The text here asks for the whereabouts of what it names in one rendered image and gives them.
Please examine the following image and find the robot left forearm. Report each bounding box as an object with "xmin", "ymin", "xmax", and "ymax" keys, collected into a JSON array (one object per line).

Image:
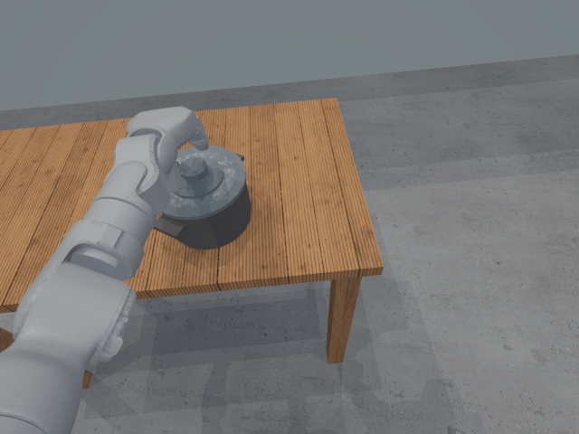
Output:
[{"xmin": 13, "ymin": 125, "xmax": 178, "ymax": 339}]

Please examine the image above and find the knob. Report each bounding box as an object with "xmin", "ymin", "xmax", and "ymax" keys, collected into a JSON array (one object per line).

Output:
[{"xmin": 178, "ymin": 157, "xmax": 208, "ymax": 183}]

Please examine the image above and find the lid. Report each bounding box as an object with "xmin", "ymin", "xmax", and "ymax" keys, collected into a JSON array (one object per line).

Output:
[{"xmin": 161, "ymin": 146, "xmax": 246, "ymax": 221}]

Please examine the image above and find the robot left upper arm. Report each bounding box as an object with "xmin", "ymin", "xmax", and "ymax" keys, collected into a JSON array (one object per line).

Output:
[{"xmin": 0, "ymin": 260, "xmax": 137, "ymax": 434}]

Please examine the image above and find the pot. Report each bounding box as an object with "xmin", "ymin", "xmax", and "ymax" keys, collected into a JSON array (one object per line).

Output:
[{"xmin": 154, "ymin": 153, "xmax": 251, "ymax": 250}]

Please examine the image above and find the robot left hand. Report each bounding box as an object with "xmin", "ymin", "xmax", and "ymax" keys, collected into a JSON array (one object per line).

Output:
[{"xmin": 127, "ymin": 107, "xmax": 209, "ymax": 193}]

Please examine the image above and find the table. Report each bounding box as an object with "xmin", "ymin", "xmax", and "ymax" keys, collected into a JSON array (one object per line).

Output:
[{"xmin": 0, "ymin": 98, "xmax": 384, "ymax": 389}]

